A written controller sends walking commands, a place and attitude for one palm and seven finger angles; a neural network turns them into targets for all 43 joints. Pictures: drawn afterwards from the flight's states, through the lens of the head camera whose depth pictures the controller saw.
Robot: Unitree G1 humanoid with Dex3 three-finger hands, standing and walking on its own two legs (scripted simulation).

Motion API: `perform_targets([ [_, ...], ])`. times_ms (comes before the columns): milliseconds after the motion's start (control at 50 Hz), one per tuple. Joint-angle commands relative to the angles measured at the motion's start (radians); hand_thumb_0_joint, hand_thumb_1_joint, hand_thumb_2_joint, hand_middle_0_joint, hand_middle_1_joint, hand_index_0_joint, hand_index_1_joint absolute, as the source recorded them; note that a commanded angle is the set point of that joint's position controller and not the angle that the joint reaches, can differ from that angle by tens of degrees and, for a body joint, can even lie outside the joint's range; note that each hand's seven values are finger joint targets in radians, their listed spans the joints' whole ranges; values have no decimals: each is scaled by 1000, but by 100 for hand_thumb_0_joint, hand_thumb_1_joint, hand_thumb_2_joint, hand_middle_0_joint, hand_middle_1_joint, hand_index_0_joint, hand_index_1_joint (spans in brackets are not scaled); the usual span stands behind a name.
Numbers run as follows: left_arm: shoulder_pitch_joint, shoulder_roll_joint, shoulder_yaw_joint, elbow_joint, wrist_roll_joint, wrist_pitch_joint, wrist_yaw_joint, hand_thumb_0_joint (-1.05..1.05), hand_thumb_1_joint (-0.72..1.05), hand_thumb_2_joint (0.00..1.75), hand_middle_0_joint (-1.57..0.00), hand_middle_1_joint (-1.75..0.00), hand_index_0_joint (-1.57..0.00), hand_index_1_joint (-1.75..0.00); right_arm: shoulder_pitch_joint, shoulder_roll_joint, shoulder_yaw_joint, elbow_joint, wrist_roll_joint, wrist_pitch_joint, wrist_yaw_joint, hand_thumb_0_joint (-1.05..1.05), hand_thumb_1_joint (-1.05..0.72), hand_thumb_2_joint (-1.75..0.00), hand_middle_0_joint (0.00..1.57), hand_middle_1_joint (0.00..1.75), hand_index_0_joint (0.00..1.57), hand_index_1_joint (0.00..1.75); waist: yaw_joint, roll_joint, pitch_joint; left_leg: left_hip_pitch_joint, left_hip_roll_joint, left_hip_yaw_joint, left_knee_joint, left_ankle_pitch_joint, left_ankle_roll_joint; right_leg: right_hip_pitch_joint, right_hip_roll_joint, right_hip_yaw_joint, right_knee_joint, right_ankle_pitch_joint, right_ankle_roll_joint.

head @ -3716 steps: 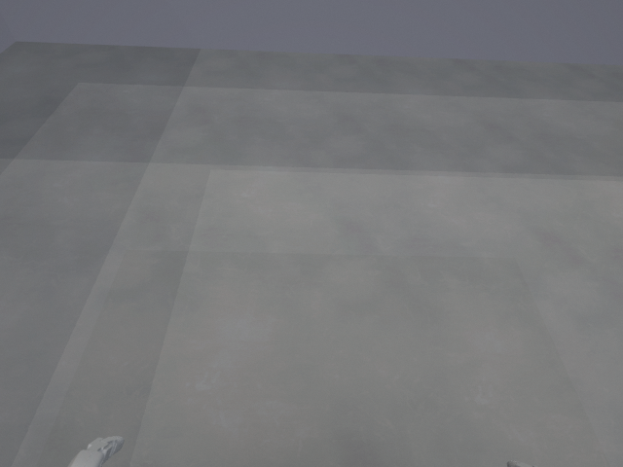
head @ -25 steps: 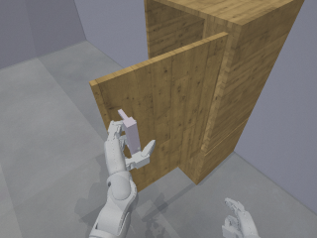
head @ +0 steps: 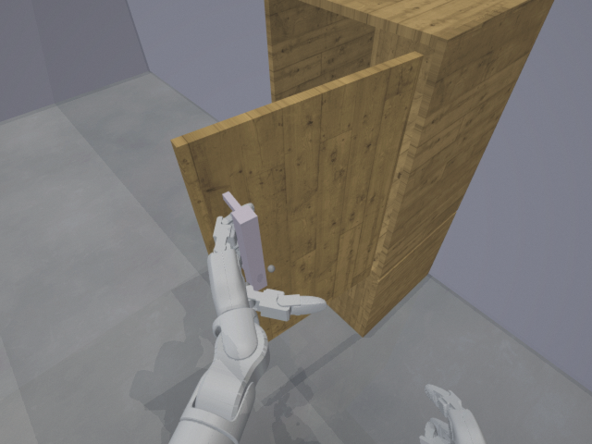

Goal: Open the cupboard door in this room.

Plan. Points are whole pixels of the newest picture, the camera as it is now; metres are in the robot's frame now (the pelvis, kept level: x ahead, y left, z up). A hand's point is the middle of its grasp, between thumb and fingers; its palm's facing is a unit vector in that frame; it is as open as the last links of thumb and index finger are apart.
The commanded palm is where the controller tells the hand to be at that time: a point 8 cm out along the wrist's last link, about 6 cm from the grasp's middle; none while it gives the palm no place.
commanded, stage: slide the hand sideways off the handle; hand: left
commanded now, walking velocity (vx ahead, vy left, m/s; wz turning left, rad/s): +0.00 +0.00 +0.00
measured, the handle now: (243, 243) +0.37 +0.10 +0.07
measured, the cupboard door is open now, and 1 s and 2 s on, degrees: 83 85 85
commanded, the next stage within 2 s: draw the hand back to the body in 1.28 s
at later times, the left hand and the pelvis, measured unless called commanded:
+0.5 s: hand (261, 293) +0.28 +0.07 +0.09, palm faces -0.12 -0.99 +0.02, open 16.3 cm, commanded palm +0.26 +0.11 +0.08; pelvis +0.00 +0.01 +0.00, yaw -1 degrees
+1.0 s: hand (220, 327) +0.24 +0.11 +0.08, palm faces -0.05 -1.00 -0.06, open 16.3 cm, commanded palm +0.21 +0.17 +0.08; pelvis +0.02 +0.00 -0.01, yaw +0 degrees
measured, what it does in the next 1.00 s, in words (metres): stands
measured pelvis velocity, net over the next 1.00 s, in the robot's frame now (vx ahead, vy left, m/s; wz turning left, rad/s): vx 0.02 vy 0.00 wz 0.00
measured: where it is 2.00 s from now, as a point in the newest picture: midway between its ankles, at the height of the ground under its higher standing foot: outside the picture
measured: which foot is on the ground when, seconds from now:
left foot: down 0.00-1.00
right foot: down 0.00-1.00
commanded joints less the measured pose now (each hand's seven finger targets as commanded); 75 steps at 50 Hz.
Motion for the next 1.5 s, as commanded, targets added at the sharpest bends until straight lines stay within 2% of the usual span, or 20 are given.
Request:
perform_targets([
  [0,-323,-61,-9,-216,30,-61,27,0,-50,30,-15,-30,-15,-30,-135,-74,-26,-164,0,-45,-2,0,-90,-90,20,30,20,30,2,-95,-209,-19,2,-32,-112,143,-5,152,-15,59,-133,20,1],
  [60,-351,-43,11,-180,27,-59,32,0,-50,30,-15,-30,-15,-30,-135,-77,-23,-152,1,-44,-3,0,-90,-90,20,30,20,30,-1,-119,-178,-32,1,-39,-117,115,-6,135,-15,60,-144,-20,3],
  [80,-316,21,-191,-177,112,-99,-186,0,-50,30,-15,-30,-15,-30,-60,-111,-19,-121,-2,-47,-3,0,-90,-90,20,30,20,30,-72,-173,-148,1,7,-34,-112,145,12,122,-16,79,-113,102,0],
  [120,-384,144,-89,-258,63,-165,-366,0,-50,30,-15,-30,-15,-30,-45,-108,-23,-169,13,-60,-24,0,-90,-90,20,30,20,30,-30,-114,-273,-4,-5,-27,-98,191,19,200,-21,83,-71,197,-4],
  [180,-412,110,-146,-248,-16,-182,-558,0,-50,30,-15,-30,-15,-30,-42,-104,-7,-184,42,-95,-35,0,-90,-90,20,30,20,30,-49,-1,-226,32,-4,-40,-106,166,9,151,-17,71,-72,166,-10],
  [220,-405,79,-115,-220,-138,-152,-640,0,-50,30,-15,-30,-15,-30,-63,-108,4,-201,68,-126,-42,0,-90,-90,20,30,20,30,-47,-21,-190,23,-1,-56,-122,111,3,138,-4,54,-91,94,-8],
  [280,-325,64,-40,-200,-240,-115,-642,0,-50,30,-15,-30,-15,-30,-77,-114,9,-208,83,-173,-38,0,-90,-90,20,30,20,30,-21,-110,-155,-4,3,-76,-144,77,-6,132,3,31,-104,25,0],
  [320,-260,67,-15,-242,-236,-116,-604,0,-50,30,-15,-30,-15,-30,-63,-116,1,-211,79,-195,-21,0,-90,-90,20,30,20,30,2,-138,-177,1,7,-79,-149,112,-11,135,4,19,-87,47,4],
  [360,-157,100,2,-290,-192,-124,-564,0,-50,30,-15,-30,-15,-30,-48,-117,-6,-219,71,-203,1,0,-90,-90,20,30,20,30,32,-83,-211,14,8,-69,-146,178,-22,149,2,21,-60,97,-2],
  [400,-108,98,-17,-357,-150,-132,-536,0,-50,30,-15,-30,-15,-30,-38,-111,-11,-231,68,-206,19,0,-90,-90,20,30,20,30,30,-62,-206,25,15,-62,-137,228,-30,139,-1,22,-46,138,-3],
  [460,-62,153,-8,-385,-98,-127,-513,0,-50,30,-15,-30,-15,-30,-35,-120,-13,-238,62,-194,28,0,-90,-90,20,30,20,30,21,-82,-167,-9,19,-53,-129,190,-21,123,-2,34,-49,111,-3],
  [520,-26,176,4,-434,-80,-116,-506,0,-50,30,-15,-30,-15,-30,-43,-116,-9,-256,60,-189,24,0,-90,-90,20,30,20,30,21,-62,-157,-21,16,-47,-127,148,-15,120,-3,42,-53,77,-3],
  [620,85,207,64,-510,-122,-89,-523,0,-50,30,-15,-30,-15,-30,-61,-109,-1,-273,61,-182,6,0,-90,-90,20,30,20,30,40,-60,-181,-28,8,-31,-119,163,-10,177,-2,52,-61,123,0],
  [800,319,252,118,-616,-161,-115,-586,0,-50,30,-15,-30,-15,-30,-33,-115,-6,-273,62,-214,-1,0,-90,-90,20,30,20,30,30,-68,-168,-43,5,-24,-84,241,-6,195,-2,60,-44,254,8],
  [880,319,290,143,-644,-165,-120,-617,0,-50,30,-15,-30,-15,-30,-25,-124,-8,-276,61,-225,-7,0,-90,-90,20,30,20,30,14,-53,-138,-69,0,-27,-65,209,-2,166,-4,68,-44,222,11],
  [980,418,322,193,-692,-206,-148,-668,0,-50,30,-15,-30,-15,-30,-5,-130,-13,-283,63,-253,-16,0,-90,-90,20,30,20,30,22,-50,-191,-74,-5,-29,-34,245,0,191,-5,75,-25,281,14],
  [1220,497,391,295,-690,-266,-172,-742,0,-50,30,-15,-30,-15,-30,-3,-149,-19,-285,71,-290,-29,0,-90,-90,20,30,20,30,17,-63,-147,-155,-9,-36,12,165,-1,150,-11,106,-30,149,20],
  [1340,443,375,267,-713,-289,-196,-753,0,-50,30,-15,-30,-15,-30,2,-154,-17,-281,73,-323,-35,0,-90,-90,20,30,20,30,2,-34,-145,-156,-8,-46,30,126,-3,101,-9,99,-29,63,20],
  [1400,480,432,332,-710,-287,-193,-744,0,-50,30,-15,-30,-15,-30,2,-157,-20,-279,75,-326,-37,0,-90,-90,20,30,20,30,23,-38,-167,-166,-6,-46,25,119,-4,126,-12,105,-32,32,15],
  [1480,481,447,366,-714,-289,-157,-737,0,-50,30,-15,-30,-15,-30,-15,-150,-16,-280,81,-324,-42,0,-90,-90,20,30,20,30,36,-12,-157,-150,-5,-47,-2,119,-4,145,-13,100,-46,25,13],
])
